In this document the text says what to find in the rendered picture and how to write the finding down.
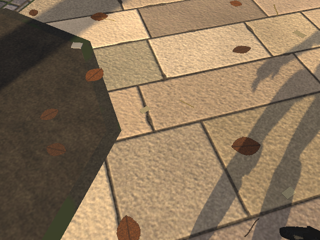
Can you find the robot right hand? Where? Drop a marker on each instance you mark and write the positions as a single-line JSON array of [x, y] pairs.
[[299, 233]]

